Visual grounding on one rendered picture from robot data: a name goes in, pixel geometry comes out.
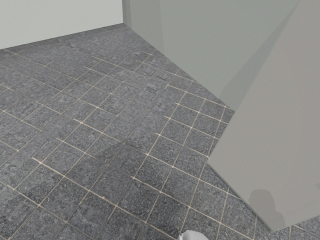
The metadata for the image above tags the fridge door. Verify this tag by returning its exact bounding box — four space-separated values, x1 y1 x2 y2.
208 0 320 231

